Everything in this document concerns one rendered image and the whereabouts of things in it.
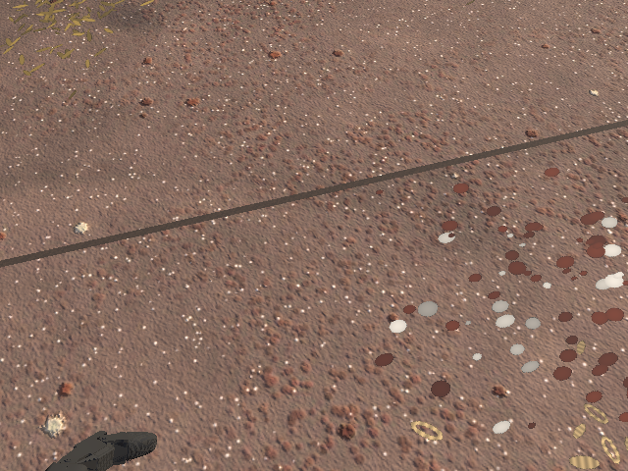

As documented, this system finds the left robot hand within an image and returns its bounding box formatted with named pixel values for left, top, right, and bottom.
left=45, top=431, right=157, bottom=471

